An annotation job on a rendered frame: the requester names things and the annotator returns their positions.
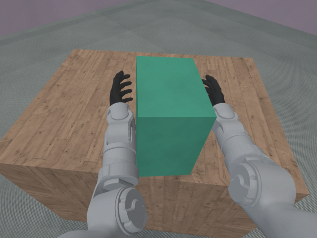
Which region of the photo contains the pedestal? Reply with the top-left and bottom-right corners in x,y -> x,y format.
0,49 -> 309,238

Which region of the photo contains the right robot hand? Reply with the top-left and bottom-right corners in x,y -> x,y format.
202,75 -> 225,106

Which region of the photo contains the left robot hand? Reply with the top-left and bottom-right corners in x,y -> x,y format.
109,71 -> 133,106

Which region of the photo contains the right robot forearm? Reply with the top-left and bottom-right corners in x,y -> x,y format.
211,103 -> 280,175

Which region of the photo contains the robot right upper arm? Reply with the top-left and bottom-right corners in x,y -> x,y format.
228,161 -> 317,238

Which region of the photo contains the left robot forearm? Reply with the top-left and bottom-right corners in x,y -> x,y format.
91,102 -> 139,201

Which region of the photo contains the robot left upper arm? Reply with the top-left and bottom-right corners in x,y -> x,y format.
57,186 -> 148,238

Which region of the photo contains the carton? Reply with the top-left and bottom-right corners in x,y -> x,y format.
136,56 -> 217,177

